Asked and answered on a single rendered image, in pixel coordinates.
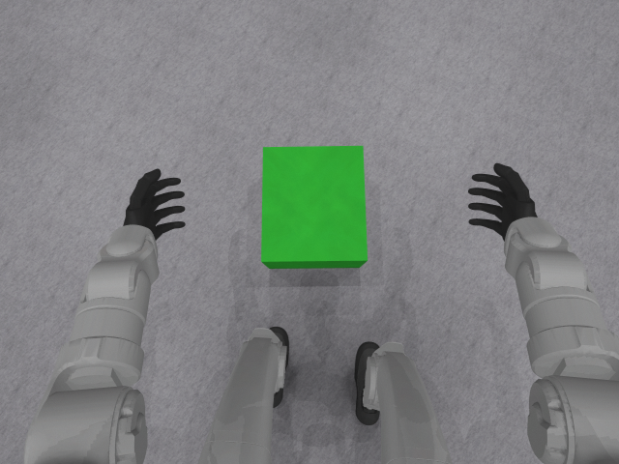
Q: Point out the robot left upper arm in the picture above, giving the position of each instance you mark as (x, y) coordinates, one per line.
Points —
(94, 426)

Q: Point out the robot right forearm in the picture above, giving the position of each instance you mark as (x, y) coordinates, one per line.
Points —
(568, 335)

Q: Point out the left robot hand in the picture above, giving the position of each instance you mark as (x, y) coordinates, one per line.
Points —
(143, 203)

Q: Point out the robot right upper arm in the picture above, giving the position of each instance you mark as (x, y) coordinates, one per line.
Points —
(574, 420)

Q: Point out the right robot hand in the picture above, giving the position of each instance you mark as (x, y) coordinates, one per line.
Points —
(514, 198)

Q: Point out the robot left thigh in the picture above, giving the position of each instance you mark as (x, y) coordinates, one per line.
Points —
(241, 432)

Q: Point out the robot left shin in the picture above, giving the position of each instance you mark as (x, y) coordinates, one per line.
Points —
(262, 332)

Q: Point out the carton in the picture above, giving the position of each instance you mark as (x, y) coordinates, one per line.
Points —
(313, 207)

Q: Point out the robot left forearm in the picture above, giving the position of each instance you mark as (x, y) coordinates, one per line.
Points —
(105, 345)

